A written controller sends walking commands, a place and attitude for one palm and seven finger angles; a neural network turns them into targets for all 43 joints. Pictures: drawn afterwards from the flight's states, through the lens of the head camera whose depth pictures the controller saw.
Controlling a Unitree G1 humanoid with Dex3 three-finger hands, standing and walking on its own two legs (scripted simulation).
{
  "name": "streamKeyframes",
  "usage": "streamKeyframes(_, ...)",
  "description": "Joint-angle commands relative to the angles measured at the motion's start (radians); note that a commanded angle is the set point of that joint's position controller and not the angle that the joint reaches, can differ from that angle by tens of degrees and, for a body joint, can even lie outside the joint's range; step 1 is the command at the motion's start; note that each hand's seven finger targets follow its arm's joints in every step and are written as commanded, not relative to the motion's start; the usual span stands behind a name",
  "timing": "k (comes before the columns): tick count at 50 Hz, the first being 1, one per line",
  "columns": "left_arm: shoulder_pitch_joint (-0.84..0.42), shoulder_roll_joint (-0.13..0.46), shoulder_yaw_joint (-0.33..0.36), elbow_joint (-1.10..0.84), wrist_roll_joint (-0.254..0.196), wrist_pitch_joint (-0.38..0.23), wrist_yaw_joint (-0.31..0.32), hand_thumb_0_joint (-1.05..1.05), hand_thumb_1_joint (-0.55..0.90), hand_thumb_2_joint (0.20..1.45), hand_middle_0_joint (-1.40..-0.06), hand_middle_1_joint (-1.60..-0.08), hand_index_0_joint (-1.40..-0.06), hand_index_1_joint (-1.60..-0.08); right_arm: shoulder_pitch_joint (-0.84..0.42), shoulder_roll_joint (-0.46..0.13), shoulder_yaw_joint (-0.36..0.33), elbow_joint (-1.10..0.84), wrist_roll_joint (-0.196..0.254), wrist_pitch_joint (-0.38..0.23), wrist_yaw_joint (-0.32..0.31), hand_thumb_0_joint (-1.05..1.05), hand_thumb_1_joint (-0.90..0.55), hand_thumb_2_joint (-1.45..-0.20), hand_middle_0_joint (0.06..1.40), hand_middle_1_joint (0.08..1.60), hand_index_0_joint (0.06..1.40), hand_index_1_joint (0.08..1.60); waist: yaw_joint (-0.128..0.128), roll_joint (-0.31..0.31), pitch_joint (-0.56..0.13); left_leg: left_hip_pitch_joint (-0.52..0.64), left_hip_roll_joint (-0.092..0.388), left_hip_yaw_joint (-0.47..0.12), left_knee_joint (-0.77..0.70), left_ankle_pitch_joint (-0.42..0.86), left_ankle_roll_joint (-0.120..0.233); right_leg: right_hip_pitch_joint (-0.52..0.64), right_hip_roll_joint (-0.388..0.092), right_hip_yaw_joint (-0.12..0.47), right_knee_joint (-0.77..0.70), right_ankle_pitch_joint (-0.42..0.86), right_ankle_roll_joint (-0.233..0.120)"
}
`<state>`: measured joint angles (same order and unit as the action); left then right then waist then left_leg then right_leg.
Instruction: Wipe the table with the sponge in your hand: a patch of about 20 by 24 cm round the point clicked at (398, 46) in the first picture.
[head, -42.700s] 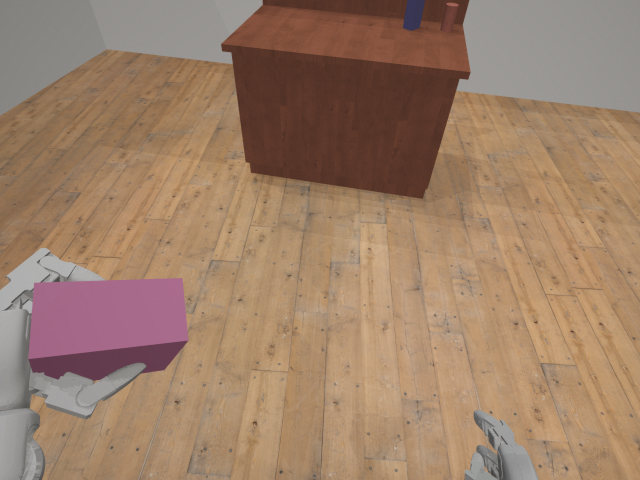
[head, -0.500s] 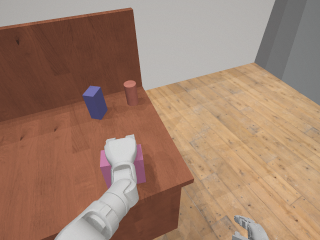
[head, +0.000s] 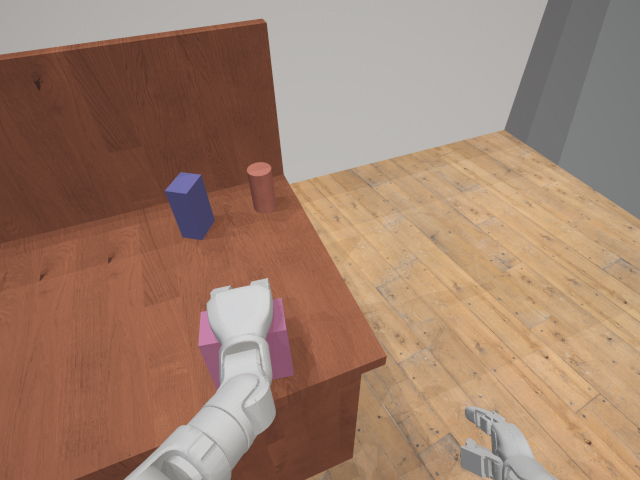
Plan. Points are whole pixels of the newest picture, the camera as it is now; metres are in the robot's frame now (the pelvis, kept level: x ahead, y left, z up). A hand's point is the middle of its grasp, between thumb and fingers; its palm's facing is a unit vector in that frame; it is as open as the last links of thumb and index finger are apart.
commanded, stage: wipe back along the third lane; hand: left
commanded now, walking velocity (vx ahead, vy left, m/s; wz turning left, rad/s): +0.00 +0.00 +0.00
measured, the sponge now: (251, 351) +0.32 +0.15 -0.05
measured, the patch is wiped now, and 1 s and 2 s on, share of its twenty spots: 0.90 0.90 0.90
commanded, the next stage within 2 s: slide back across to the middle lane in 0.18 s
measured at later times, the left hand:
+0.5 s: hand (244, 334) +0.32 +0.15 -0.01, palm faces -0.04 -0.08 -1.00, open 10.3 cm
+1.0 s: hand (200, 356) +0.28 +0.20 +0.00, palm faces -0.05 -0.11 -0.99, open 10.3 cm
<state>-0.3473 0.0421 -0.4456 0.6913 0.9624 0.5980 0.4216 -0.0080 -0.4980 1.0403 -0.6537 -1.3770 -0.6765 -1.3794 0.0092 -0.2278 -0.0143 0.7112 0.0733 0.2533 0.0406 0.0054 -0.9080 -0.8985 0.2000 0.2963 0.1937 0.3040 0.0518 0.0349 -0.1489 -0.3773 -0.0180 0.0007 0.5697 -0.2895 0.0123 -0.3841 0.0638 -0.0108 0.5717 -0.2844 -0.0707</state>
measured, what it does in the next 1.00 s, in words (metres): stands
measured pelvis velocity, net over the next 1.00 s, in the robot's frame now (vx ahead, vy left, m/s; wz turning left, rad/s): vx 0.00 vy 0.00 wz -0.01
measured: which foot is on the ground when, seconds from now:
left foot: down 0.00-1.00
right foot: down 0.00-1.00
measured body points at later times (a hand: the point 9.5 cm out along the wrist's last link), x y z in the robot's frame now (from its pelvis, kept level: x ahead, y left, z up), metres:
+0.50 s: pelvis -0.01 +0.00 +0.00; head -0.02 -0.02 +0.45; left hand +0.32 +0.15 +0.05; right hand +0.18 -0.22 -0.11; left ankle +0.00 +0.11 -0.73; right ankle +0.00 -0.08 -0.73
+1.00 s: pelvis +0.00 +0.00 +0.00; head -0.02 -0.03 +0.45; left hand +0.28 +0.20 +0.05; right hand +0.23 -0.22 -0.08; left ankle +0.00 +0.11 -0.73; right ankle +0.00 -0.08 -0.73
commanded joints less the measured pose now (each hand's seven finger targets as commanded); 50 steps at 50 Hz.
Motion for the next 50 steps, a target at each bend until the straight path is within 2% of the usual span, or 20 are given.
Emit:
streamKeyframes(1,-0.165,-0.002,0.016,-0.028,-0.005,0.015,-0.010,0.000,0.100,1.300,-1.200,-1.600,-1.200,-1.600,-0.174,-0.100,-0.031,-0.149,0.005,-0.041,-0.003,0.000,-0.900,-0.900,0.200,0.300,0.200,0.300,-0.002,-0.125,-0.158,0.019,-0.019,-0.005,-0.036,0.165,0.014,0.115,-0.035,0.058,-0.076,0.283,-0.012)
streamKeyframes(3,-0.176,-0.005,0.019,-0.005,-0.008,0.010,-0.005,0.000,0.100,1.300,-1.200,-1.600,-1.200,-1.600,-0.163,-0.102,-0.035,-0.141,0.005,-0.046,-0.002,0.000,-0.900,-0.900,0.200,0.300,0.200,0.300,-0.008,-0.154,-0.152,0.014,-0.017,-0.005,-0.030,0.159,0.016,0.106,-0.033,0.058,-0.079,0.282,-0.011)
streamKeyframes(5,-0.157,0.026,0.063,-0.009,-0.021,0.010,-0.001,0.000,0.100,1.300,-1.200,-1.600,-1.200,-1.600,-0.170,-0.106,-0.035,-0.141,0.001,-0.048,-0.002,0.000,-0.900,-0.900,0.200,0.300,0.200,0.300,0.013,-0.140,-0.174,0.001,-0.019,-0.009,-0.037,0.158,0.013,0.124,-0.031,0.073,-0.079,0.289,-0.016)
streamKeyframes(8,-0.173,-0.026,0.007,0.011,-0.014,0.008,0.005,0.000,0.100,1.300,-1.200,-1.600,-1.200,-1.600,-0.161,-0.100,-0.035,-0.140,0.005,-0.049,0.003,0.000,-0.900,-0.900,0.200,0.300,0.200,0.300,-0.007,-0.148,-0.141,0.002,-0.015,-0.005,-0.033,0.138,0.015,0.091,-0.032,0.053,-0.081,0.245,-0.010)
streamKeyframes(10,-0.196,0.005,0.046,0.020,-0.023,0.009,0.010,0.000,0.100,1.300,-1.200,-1.600,-1.200,-1.600,-0.168,-0.104,-0.036,-0.135,0.004,-0.051,0.000,0.000,-0.900,-0.900,0.200,0.300,0.200,0.300,0.003,-0.134,-0.143,-0.005,-0.015,-0.010,-0.041,0.121,0.013,0.083,-0.026,0.060,-0.089,0.210,-0.015)
streamKeyframes(13,-0.236,-0.019,0.022,0.053,-0.028,0.010,0.017,0.000,0.100,1.300,-1.200,-1.600,-1.200,-1.600,-0.153,-0.100,-0.033,-0.131,0.008,-0.056,-0.001,0.000,-0.900,-0.900,0.200,0.300,0.200,0.300,-0.013,-0.151,-0.123,-0.011,-0.014,-0.007,-0.042,0.087,0.016,0.062,-0.028,0.045,-0.096,0.148,-0.006)
streamKeyframes(14,-0.248,-0.002,0.036,0.062,-0.028,0.008,0.019,0.000,0.100,1.300,-1.200,-1.600,-1.200,-1.600,-0.153,-0.101,-0.032,-0.127,0.007,-0.057,-0.004,0.000,-0.900,-0.900,0.200,0.300,0.200,0.300,-0.014,-0.152,-0.127,-0.014,-0.015,-0.007,-0.040,0.080,0.015,0.059,-0.028,0.050,-0.097,0.138,-0.006)
streamKeyframes(15,-0.241,0.047,0.093,0.041,-0.032,0.005,0.022,0.000,0.100,1.300,-1.200,-1.600,-1.200,-1.600,-0.159,-0.104,-0.035,-0.127,0.004,-0.057,-0.007,0.000,-0.900,-0.900,0.200,0.300,0.200,0.300,0.008,-0.123,-0.153,-0.010,-0.016,-0.012,-0.047,0.091,0.013,0.078,-0.025,0.062,-0.097,0.150,-0.013)
streamKeyframes(16,-0.240,0.028,0.068,0.022,-0.035,0.000,0.024,0.000,0.100,1.300,-1.200,-1.600,-1.200,-1.600,-0.156,-0.099,-0.034,-0.134,0.004,-0.059,-0.008,0.000,-0.900,-0.900,0.200,0.300,0.200,0.300,0.002,-0.124,-0.184,0.002,-0.016,-0.002,-0.044,0.098,0.016,0.103,-0.032,0.052,-0.092,0.157,-0.005)
streamKeyframes(20,-0.209,0.090,0.125,-0.015,-0.030,-0.003,0.024,0.000,0.100,1.300,-1.200,-1.600,-1.200,-1.600,-0.167,-0.100,-0.033,-0.141,0.005,-0.058,-0.015,0.000,-0.900,-0.900,0.200,0.300,0.200,0.300,0.018,-0.139,-0.172,0.003,-0.019,-0.009,-0.061,0.101,0.018,0.135,-0.030,0.082,-0.114,0.168,-0.009)
streamKeyframes(23,-0.177,0.108,0.122,-0.075,-0.021,-0.001,0.017,0.000,0.100,1.300,-1.200,-1.600,-1.200,-1.600,-0.175,-0.102,-0.029,-0.154,0.007,-0.060,-0.019,0.000,-0.900,-0.900,0.200,0.300,0.200,0.300,0.014,-0.150,-0.165,0.021,-0.021,0.000,-0.067,0.116,0.021,0.165,-0.037,0.088,-0.122,0.199,-0.002)
streamKeyframes(25,-0.129,0.172,0.175,-0.127,-0.018,0.004,0.007,0.000,0.100,1.300,-1.200,-1.600,-1.200,-1.600,-0.192,-0.108,-0.030,-0.161,0.007,-0.060,-0.021,0.000,-0.900,-0.900,0.200,0.300,0.200,0.300,0.036,-0.120,-0.174,0.027,-0.026,-0.009,-0.078,0.130,0.019,0.194,-0.037,0.110,-0.127,0.225,-0.010)
streamKeyframes(26,-0.118,0.141,0.139,-0.152,-0.017,0.007,-0.001,0.000,0.100,1.300,-1.200,-1.600,-1.200,-1.600,-0.191,-0.103,-0.026,-0.168,0.010,-0.061,-0.022,0.000,-0.900,-0.900,0.200,0.300,0.200,0.300,0.028,-0.114,-0.171,0.039,-0.027,-0.001,-0.079,0.139,0.022,0.204,-0.041,0.097,-0.122,0.240,-0.005)
streamKeyframes(28,-0.089,0.159,0.145,-0.183,-0.013,0.009,-0.016,0.000,0.100,1.300,-1.200,-1.600,-1.200,-1.600,-0.198,-0.107,-0.027,-0.170,0.013,-0.065,-0.022,0.000,-0.900,-0.900,0.200,0.300,0.200,0.300,0.026,-0.142,-0.148,0.051,-0.026,-0.002,-0.083,0.144,0.026,0.205,-0.040,0.106,-0.136,0.249,-0.004)
streamKeyframes(34,-0.018,0.163,0.122,-0.281,-0.009,-0.017,-0.067,0.000,0.100,1.300,-1.200,-1.600,-1.200,-1.600,-0.210,-0.113,-0.023,-0.185,0.016,-0.076,-0.024,0.000,-0.900,-0.900,0.200,0.300,0.200,0.300,0.019,-0.131,-0.109,0.086,-0.029,-0.008,-0.089,0.164,0.030,0.201,-0.038,0.113,-0.142,0.286,-0.006)
streamKeyframes(42,0.030,0.227,0.182,-0.325,0.021,-0.080,-0.082,0.000,0.100,1.300,-1.200,-1.600,-1.200,-1.600,-0.200,-0.115,-0.025,-0.182,0.011,-0.092,-0.035,0.000,-0.900,-0.900,0.200,0.300,0.200,0.300,0.023,-0.098,-0.118,0.099,-0.031,-0.014,-0.083,0.186,0.027,0.201,-0.037,0.118,-0.123,0.328,-0.012)
streamKeyframes(44,0.047,0.242,0.198,-0.323,0.026,-0.087,-0.079,0.000,0.100,1.300,-1.200,-1.600,-1.200,-1.600,-0.199,-0.116,-0.026,-0.181,0.009,-0.096,-0.037,0.000,-0.900,-0.900,0.200,0.300,0.200,0.300,0.023,-0.125,-0.103,0.094,-0.032,-0.013,-0.080,0.184,0.029,0.200,-0.038,0.126,-0.129,0.339,-0.010)
streamKeyframes(45,0.066,0.277,0.242,-0.340,0.021,-0.088,-0.079,0.000,0.100,1.300,-1.200,-1.600,-1.200,-1.600,-0.207,-0.121,-0.028,-0.185,0.007,-0.098,-0.039,0.000,-0.900,-0.900,0.200,0.300,0.200,0.300,0.039,-0.098,-0.115,0.094,-0.035,-0.015,-0.086,0.186,0.026,0.215,-0.036,0.140,-0.132,0.348,-0.015)
streamKeyframes(47,0.053,0.282,0.239,-0.342,0.030,-0.090,-0.075,0.000,0.100,1.300,-1.200,-1.600,-1.200,-1.600,-0.201,-0.117,-0.024,-0.180,0.009,-0.099,-0.044,0.000,-0.900,-0.900,0.200,0.300,0.200,0.300,0.027,-0.105,-0.110,0.089,-0.035,-0.013,-0.084,0.183,0.027,0.211,-0.038,0.127,-0.124,0.343,-0.009)
streamKeyframes(50,0.075,0.308,0.265,-0.363,0.031,-0.087,-0.082,0.000,0.100,1.300,-1.200,-1.600,-1.200,-1.600,-0.210,-0.124,-0.023,-0.187,0.006,-0.106,-0.048,0.000,-0.900,-0.900,0.200,0.300,0.200,0.300,0.040,-0.082,-0.115,0.091,-0.037,-0.021,-0.091,0.183,0.026,0.213,-0.035,0.136,-0.128,0.333,-0.015)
